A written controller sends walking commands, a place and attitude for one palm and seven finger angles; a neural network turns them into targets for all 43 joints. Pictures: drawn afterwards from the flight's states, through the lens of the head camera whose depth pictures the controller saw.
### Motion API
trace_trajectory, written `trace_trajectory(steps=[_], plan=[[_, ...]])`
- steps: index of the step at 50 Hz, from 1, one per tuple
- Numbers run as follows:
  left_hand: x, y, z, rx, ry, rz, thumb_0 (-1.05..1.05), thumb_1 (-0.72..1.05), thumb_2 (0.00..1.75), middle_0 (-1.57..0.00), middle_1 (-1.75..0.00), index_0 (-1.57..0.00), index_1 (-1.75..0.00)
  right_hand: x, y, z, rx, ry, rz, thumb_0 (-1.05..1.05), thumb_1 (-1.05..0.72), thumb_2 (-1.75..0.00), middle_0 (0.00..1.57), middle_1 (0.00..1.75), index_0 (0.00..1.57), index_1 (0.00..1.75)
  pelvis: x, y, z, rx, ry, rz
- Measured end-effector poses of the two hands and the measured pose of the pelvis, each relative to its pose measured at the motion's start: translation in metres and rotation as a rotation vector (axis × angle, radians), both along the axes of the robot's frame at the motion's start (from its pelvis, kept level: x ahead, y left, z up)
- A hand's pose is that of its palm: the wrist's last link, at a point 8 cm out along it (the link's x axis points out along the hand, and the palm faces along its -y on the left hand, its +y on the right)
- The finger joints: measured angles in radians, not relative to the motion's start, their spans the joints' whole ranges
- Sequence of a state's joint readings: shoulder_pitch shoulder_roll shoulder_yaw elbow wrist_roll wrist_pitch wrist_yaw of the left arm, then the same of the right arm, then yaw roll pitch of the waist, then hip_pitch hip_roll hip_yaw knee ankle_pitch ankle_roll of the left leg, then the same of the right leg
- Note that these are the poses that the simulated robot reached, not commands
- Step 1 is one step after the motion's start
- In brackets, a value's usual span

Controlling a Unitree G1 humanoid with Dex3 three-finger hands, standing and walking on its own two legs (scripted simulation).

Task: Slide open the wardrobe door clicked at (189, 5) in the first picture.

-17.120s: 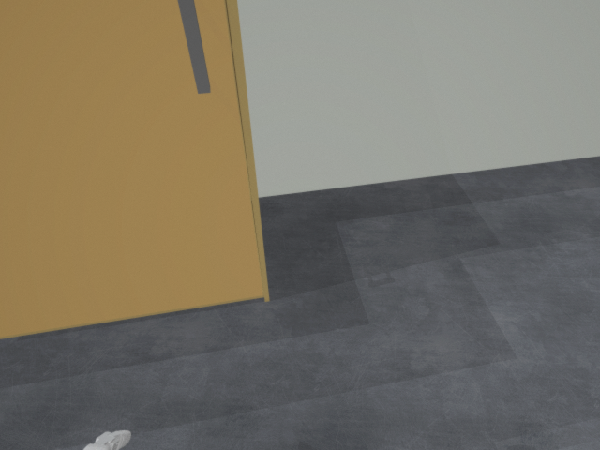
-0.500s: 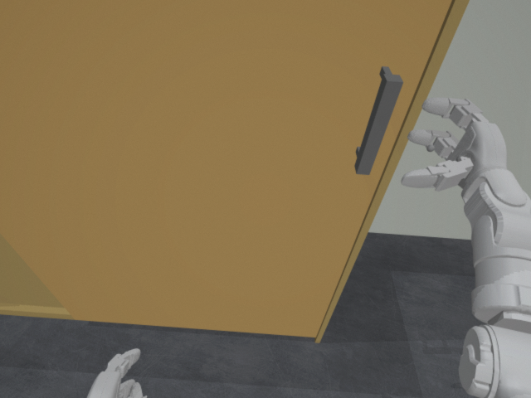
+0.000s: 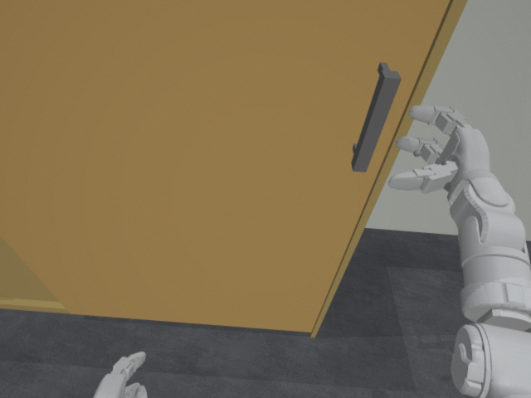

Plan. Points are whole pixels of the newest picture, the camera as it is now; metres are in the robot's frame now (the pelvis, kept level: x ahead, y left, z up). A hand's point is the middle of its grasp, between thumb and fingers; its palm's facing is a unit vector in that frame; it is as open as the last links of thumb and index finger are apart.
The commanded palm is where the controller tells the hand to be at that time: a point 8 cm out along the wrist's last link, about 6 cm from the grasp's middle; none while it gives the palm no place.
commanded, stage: move the hooked fingers beside the handle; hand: right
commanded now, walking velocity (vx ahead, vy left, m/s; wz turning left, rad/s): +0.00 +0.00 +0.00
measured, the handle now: (370, 119) +0.49 -0.11 +0.21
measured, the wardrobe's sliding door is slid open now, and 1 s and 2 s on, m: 0.00 0.00 0.00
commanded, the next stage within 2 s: feel for the door with the fingertips in 1.76 s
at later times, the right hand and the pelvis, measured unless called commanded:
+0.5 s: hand (426, 144) +0.41 -0.17 +0.22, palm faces +0.02 +1.00 +0.01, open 13.9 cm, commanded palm +0.39 -0.23 +0.21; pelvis +0.00 +0.01 +0.00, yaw +0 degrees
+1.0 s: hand (421, 157) +0.42 -0.18 +0.20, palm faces +0.03 +1.00 +0.03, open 13.9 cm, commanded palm +0.39 -0.24 +0.21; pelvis +0.00 +0.01 +0.00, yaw +0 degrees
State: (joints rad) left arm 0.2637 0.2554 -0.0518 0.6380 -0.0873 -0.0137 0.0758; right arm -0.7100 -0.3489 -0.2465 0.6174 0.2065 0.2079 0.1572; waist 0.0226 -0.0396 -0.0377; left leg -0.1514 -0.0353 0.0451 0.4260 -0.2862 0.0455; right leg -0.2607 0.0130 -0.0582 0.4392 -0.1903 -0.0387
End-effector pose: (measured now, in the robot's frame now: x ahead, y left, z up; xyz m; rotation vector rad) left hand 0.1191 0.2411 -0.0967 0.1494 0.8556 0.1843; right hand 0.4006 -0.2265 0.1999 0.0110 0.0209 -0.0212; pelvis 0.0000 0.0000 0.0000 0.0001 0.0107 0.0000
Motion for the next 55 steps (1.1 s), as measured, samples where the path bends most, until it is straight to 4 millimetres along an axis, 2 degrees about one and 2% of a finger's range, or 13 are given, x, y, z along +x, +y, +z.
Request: trace_trajectory(steps=[5, 8, 13, 17, 22, 25, 30, 34, 39, 43, 48, 51, 55], plan=[[-0.009, 0.006, -0.001, 0.016, 0.027, 0.01, 0.01, 0.91, 0.89, -0.2, -0.3, -0.2, -0.3, -0.006, -0.001, 0.012, -0.003, -0.1, 0.003, -0.01, 0.49, -0.3, 0.3, 1.2, 0.3, 1.2, 0.002, 0.001, 0.0, 0.0, -0.011, 0.003], [-0.01, 0.009, -0.002, 0.023, 0.033, 0.014, 0.01, 0.91, 0.9, -0.2, -0.3, -0.2, -0.3, -0.005, -0.001, 0.016, -0.006, -0.085, 0.011, -0.01, 0.5, -0.3, 0.3, 1.2, 0.3, 1.2, 0.003, 0.001, 0.0, 0.001, -0.013, 0.0], [-0.005, 0.012, -0.001, 0.022, 0.02, 0.02, 0.01, 0.91, 0.9, -0.2, -0.3, -0.2, -0.3, -0.003, -0.002, 0.003, -0.006, 0.009, 0.008, -0.01, 0.5, -0.3, 0.3, 1.2, 0.3, 1.2, 0.001, 0.001, 0.0, 0.001, -0.007, -0.002], [0.0, 0.011, 0.001, 0.022, 0.0, 0.011, 0.01, 0.91, 0.9, -0.2, -0.3, -0.2, -0.3, -0.007, 0.003, -0.001, -0.004, -0.012, 0.009, -0.01, 0.5, -0.3, 0.3, 1.2, 0.3, 1.2, 0.0, 0.002, 0.0, 0.0, -0.008, -0.002], [0.009, 0.009, 0.005, 0.018, -0.027, -0.005, 0.01, 0.91, 0.9, -0.2, -0.3, -0.2, -0.3, -0.012, 0.004, 0.017, -0.001, -0.109, 0.004, -0.02, 0.5, -0.3, 0.3, 1.2, 0.3, 1.2, 0.001, 0.005, 0.0, -0.002, -0.016, 0.0], [0.014, 0.007, 0.007, 0.011, -0.039, -0.012, 0.01, 0.91, 0.9, -0.2, -0.3, -0.2, -0.3, -0.012, 0.001, 0.023, -0.002, -0.097, -0.001, -0.01, 0.5, -0.3, 0.3, 1.2, 0.31, 1.2, 0.002, 0.007, 0.0, -0.002, -0.017, -0.002], [0.018, 0.008, 0.007, 0.002, -0.047, -0.014, 0.01, 0.91, 0.89, -0.2, -0.3, -0.2, -0.3, -0.015, -0.008, 0.006, -0.009, 0.015, -0.012, -0.01, 0.5, -0.3, 0.3, 1.2, 0.31, 1.2, 0.001, 0.008, 0.0, -0.001, -0.014, -0.007], [0.016, 0.01, 0.006, 0.014, -0.036, -0.022, 0.01, 0.91, 0.89, -0.2, -0.3, -0.2, -0.3, -0.02, -0.007, -0.005, -0.006, 0.016, -0.01, -0.01, 0.5, -0.3, 0.3, 1.2, 0.3, 1.2, -0.002, 0.009, 0.0, 0.0, -0.015, -0.015], [0.013, 0.011, 0.005, 0.031, -0.024, -0.031, 0.01, 0.91, 0.9, -0.2, -0.3, -0.2, -0.3, -0.018, -0.001, 0.014, -0.01, -0.099, 0.0, -0.02, 0.5, -0.3, 0.3, 1.2, 0.3, 1.2, -0.004, 0.01, -0.001, 0.001, -0.017, -0.019], [0.009, 0.012, 0.004, 0.027, -0.016, -0.019, 0.01, 0.91, 0.89, -0.2, -0.3, -0.2, -0.3, -0.008, 0.001, 0.025, -0.002, -0.089, 0.012, -0.01, 0.5, -0.3, 0.3, 1.2, 0.3, 1.2, -0.002, 0.009, -0.001, 0.001, -0.009, -0.016], [0.001, 0.014, 0.0, 0.013, -0.002, 0.01, 0.01, 0.91, 0.89, -0.2, -0.3, -0.2, -0.3, -0.001, -0.004, 0.005, 0.01, 0.032, 0.005, -0.01, 0.5, -0.3, 0.3, 1.2, 0.31, 1.2, 0.0, 0.008, -0.001, 0.0, 0.005, -0.007], [-0.006, 0.016, -0.001, 0.016, 0.013, 0.023, 0.01, 0.91, 0.89, -0.2, -0.3, -0.2, -0.3, -0.003, -0.01, -0.008, 0.02, 0.036, -0.012, -0.01, 0.49, -0.3, 0.3, 1.2, 0.3, 1.2, 0.001, 0.007, -0.001, -0.001, 0.006, 0.001], [-0.012, 0.018, 0.001, 0.034, 0.031, 0.027, 0.01, 0.91, 0.89, -0.2, -0.3, -0.2, -0.3, -0.008, -0.019, -0.003, 0.004, -0.062, -0.035, -0.01, 0.49, -0.3, 0.3, 1.2, 0.3, 1.2, 0.002, 0.008, 0.0, -0.001, 0.0, 0.005]])
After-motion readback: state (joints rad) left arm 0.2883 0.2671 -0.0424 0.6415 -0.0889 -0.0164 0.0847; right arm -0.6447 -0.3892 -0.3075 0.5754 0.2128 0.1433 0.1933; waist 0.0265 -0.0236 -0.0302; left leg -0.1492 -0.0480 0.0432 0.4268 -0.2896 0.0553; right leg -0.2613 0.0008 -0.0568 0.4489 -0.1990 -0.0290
